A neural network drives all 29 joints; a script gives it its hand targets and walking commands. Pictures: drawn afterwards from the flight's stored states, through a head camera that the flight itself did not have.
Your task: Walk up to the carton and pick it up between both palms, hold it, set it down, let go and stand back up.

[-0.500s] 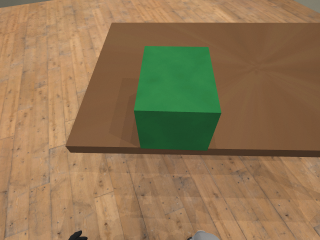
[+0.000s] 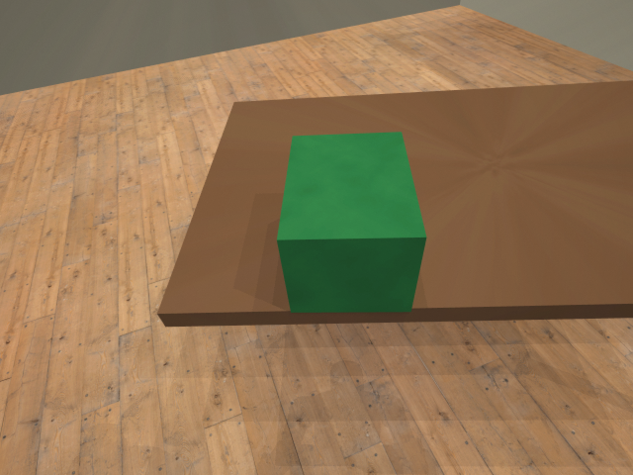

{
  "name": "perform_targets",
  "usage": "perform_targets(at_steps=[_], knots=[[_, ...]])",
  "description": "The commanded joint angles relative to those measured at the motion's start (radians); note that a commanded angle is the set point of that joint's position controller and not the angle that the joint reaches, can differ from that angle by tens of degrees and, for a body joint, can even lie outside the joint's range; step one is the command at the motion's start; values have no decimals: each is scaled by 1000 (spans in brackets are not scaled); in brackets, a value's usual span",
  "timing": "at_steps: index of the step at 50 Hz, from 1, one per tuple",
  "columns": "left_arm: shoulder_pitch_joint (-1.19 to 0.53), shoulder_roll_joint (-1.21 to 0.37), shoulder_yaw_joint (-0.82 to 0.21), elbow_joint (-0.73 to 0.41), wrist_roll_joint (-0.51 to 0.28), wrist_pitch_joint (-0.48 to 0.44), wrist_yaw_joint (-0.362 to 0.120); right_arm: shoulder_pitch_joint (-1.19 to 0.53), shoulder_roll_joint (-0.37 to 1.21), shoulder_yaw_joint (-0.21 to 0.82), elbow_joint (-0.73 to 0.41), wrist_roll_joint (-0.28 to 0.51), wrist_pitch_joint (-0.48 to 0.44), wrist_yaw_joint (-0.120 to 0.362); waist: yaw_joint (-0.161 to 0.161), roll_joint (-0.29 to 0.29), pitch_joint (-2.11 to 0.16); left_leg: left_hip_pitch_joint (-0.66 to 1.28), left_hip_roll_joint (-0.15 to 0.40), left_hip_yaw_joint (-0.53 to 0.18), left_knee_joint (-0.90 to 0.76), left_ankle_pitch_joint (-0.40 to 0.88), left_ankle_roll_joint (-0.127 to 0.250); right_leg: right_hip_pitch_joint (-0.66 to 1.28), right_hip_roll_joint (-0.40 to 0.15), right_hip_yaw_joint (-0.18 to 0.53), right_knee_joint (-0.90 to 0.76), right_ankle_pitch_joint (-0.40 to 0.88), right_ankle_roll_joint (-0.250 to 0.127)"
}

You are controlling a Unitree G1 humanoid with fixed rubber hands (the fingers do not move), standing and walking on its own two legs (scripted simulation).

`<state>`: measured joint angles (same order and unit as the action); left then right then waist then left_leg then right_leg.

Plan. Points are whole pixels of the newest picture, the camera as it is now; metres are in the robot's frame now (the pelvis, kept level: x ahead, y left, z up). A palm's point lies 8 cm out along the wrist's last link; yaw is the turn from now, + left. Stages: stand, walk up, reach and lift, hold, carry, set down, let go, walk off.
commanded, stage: walk up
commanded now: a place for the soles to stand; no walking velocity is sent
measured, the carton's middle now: (348, 218) +0.53 -0.03 +0.03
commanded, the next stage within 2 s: reach and lift in 1.74 s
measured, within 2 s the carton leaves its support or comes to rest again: neither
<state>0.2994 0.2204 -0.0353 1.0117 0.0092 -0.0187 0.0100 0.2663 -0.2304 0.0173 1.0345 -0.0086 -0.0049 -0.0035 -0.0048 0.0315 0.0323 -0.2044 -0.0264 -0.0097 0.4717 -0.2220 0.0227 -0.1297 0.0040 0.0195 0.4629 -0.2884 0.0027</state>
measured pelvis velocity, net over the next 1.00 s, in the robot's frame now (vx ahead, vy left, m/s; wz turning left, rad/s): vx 0.04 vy -0.01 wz -0.04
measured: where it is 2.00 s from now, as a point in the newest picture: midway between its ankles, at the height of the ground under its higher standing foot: outside the picture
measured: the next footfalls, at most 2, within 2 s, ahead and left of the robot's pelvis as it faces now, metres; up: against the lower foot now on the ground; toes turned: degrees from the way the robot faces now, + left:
none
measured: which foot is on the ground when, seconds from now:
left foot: down 0.00-1.00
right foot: down 0.00-1.00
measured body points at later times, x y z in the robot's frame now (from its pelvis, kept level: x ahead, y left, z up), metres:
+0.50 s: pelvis +0.04 -0.01 +0.00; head +0.04 -0.02 +0.45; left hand +0.05 +0.24 -0.15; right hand +0.07 -0.26 -0.16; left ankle +0.02 +0.11 -0.74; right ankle -0.02 -0.12 -0.74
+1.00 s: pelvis +0.04 -0.01 -0.01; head +0.05 -0.02 +0.44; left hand +0.07 +0.24 -0.16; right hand +0.08 -0.27 -0.16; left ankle +0.02 +0.11 -0.74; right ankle -0.02 -0.12 -0.74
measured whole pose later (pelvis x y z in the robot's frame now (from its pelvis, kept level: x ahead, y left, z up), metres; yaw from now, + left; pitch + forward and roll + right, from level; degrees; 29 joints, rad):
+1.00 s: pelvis +0.04 -0.01 -0.01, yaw -3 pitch -2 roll +0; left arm 0.29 0.21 -0.02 1.04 0.02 -0.02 0.03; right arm 0.22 -0.24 0.02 1.04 -0.02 -0.01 -0.03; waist 0.00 0.01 0.06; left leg -0.18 0.00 0.03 0.57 -0.35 0.01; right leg -0.11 0.03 0.05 0.55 -0.40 -0.02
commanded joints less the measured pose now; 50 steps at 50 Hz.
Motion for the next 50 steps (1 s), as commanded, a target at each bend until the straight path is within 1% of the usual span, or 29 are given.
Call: perform_targets(at_steps=[1, 2, 3, 5, 7, 10, 13, 16, 17, 18, 20, 21, 22, 26, 27, 29, 30, 32, 33, 35, 37, 38, 41, 43, 44, 46, 47, 49, 50], knots=[[30, 110, 7, -13, 3, -15, 8, 39, -121, -17, -10, 4, -18, -8, 1, -47, 95, -25, 98, -152, -134, -54, 34, -115, -79, 94, -121, -35, -52], [38, 117, 9, -7, 5, -14, 8, 42, -118, -18, -5, 4, -17, -10, 2, -49, 98, -20, 98, -146, -131, -64, 35, -126, -82, 100, -127, -55, -54], [46, 115, 7, 0, 2, -14, 9, 37, -124, -13, 3, 3, -15, -10, 6, -25, 93, -12, 92, -140, -125, -68, 33, -130, -82, 110, -137, -62, -55], [34, 140, 10, -1, 5, -17, 12, 58, -114, -13, 6, 0, -17, -10, -8, -30, 57, 8, 87, -128, -119, -31, 23, -103, -90, 106, -136, -34, -60], [31, 132, 3, 4, 4, -17, 13, 39, -117, -11, 9, 2, -20, -12, 1, 7, 50, 28, 94, -138, -116, 11, 28, -103, -87, 89, -121, 19, -52], [32, 135, 3, 6, 6, -22, 15, 42, -114, -4, 11, 1, -24, -13, 9, -7, 11, 30, 107, -130, -97, 118, 32, -48, -85, 75, -99, 115, -52], [40, 118, 0, 18, 10, -21, 15, 44, -125, -3, 16, -4, -24, -18, 6, -29, 9, 41, 99, -113, -73, 197, 34, -37, -95, 81, -91, 195, -52], [51, 130, 15, 25, 11, -18, 15, 47, -123, -8, 6, -13, -25, -20, 6, -24, 6, 79, 101, -103, -49, 179, 45, -60, -90, 80, -75, 185, -62], [39, 124, 12, 20, 13, -18, 17, 52, -115, -5, 5, -12, -27, -19, 1, 4, 9, 78, 102, -99, -46, 207, 41, -59, -89, 78, -68, 205, -63], [40, 123, 12, 21, 12, -17, 17, 60, -104, -4, 6, -9, -27, -20, -3, -29, 7, 81, 109, -104, -49, 233, 45, -56, -85, 67, -57, 229, -60], [41, 120, 10, 25, 7, -15, 17, 55, -121, -6, 5, -10, -26, -23, 1, -24, 22, 67, 110, -92, -33, 273, 45, -67, -81, 61, -56, 231, -55], [54, 117, 12, 31, 11, -15, 18, 47, -125, -7, 0, -13, -24, -23, -2, -21, 22, 55, 113, -84, -19, 254, 47, -55, -87, 72, -65, 240, -58], [60, 111, 11, 31, 9, -15, 19, 42, -123, -7, -3, -14, -22, -22, 5, -31, 28, 50, 108, -82, -15, 244, 48, -55, -90, 79, -60, 254, -58], [65, 122, 16, 29, 9, -14, 20, 39, -124, -8, -8, -13, -24, -26, -2, -59, 45, 51, 101, -61, 10, 309, 44, -39, -92, 88, -26, 404, -58], [67, 115, 14, 33, 5, -15, 20, 34, -117, -3, -6, -11, -25, -26, 0, -71, 47, 50, 104, -67, 14, 318, 47, -51, -89, 87, -27, 393, -60], [51, 123, 21, 27, 5, -13, 20, 41, -120, -7, -12, -15, -24, -27, -7, -69, 45, 76, 112, -74, 15, 335, 54, -69, -78, 72, -14, 371, -56], [59, 107, 16, 24, 5, -13, 22, 33, -126, -11, -10, -12, -23, -27, 1, -63, 48, 69, 119, -68, 25, 346, 55, -68, -73, 73, -15, 370, -55], [67, 123, 20, 24, 4, -14, 24, 28, -129, -10, -14, -18, -23, -28, 4, -51, 6, 90, 121, -61, 38, 371, 63, -37, -85, 82, 5, 433, -57], [64, 122, 21, 26, 1, -14, 24, 28, -126, -9, -17, -12, -22, -29, 3, -57, -5, 89, 114, -62, 36, 363, 58, -33, -81, 87, 5, 419, -60], [47, 128, 29, 17, 5, -12, 24, 21, -122, -7, -15, -7, -22, -29, -2, -36, -18, 75, 111, -60, 31, 354, 51, -4, -77, 82, 8, 416, -65], [68, 121, 27, 21, 5, -12, 26, 2, -132, -15, -20, -16, -20, -30, 7, -34, -13, 90, 110, -46, 60, 399, 55, -14, -87, 98, 21, 494, -54], [79, 122, 32, 19, 4, -13, 27, 4, -129, -17, -23, -15, -18, -31, 3, -31, -25, 100, 109, -36, 73, 402, 51, -13, -89, 102, 25, 516, -53], [59, 122, 35, 7, 4, -8, 26, -6, -108, -6, -25, -15, -11, -32, 4, -38, 6, 77, 101, -35, 54, 298, 44, -39, -88, 112, 6, 431, -61], [56, 122, 37, 7, 9, -5, 26, 16, -111, -10, -24, -14, -12, -33, -4, -43, 6, 66, 106, -36, 45, 313, 48, -23, -83, 104, 17, 423, -64], [59, 118, 33, 8, 7, -4, 27, 11, -118, -12, -23, -16, -13, -31, 4, -29, 23, 65, 110, -37, 39, 312, 48, -45, -76, 112, 15, 393, -65], [59, 107, 33, 4, 10, -2, 26, 13, -117, -11, -20, -15, -9, -32, -1, -3, 39, 66, 121, -52, 24, 285, 56, -79, -68, 106, 25, 323, -62], [61, 108, 32, 7, 9, -2, 27, 2, -118, -10, -21, -13, -8, -30, 5, -24, 65, 54, 129, -62, 10, 268, 59, -85, -62, 102, 12, 302, -58], [63, 105, 27, 12, 12, -2, 26, 12, -120, -8, -25, -13, -8, -30, -4, -44, 53, 75, 129, -63, 5, 260, 62, -78, -66, 113, 9, 322, -54], [63, 99, 27, 10, 9, -3, 26, 12, -125, -8, -25, -10, -8, -30, -1, -27, 59, 73, 122, -57, 4, 256, 60, -90, -69, 114, 5, 311, -57]])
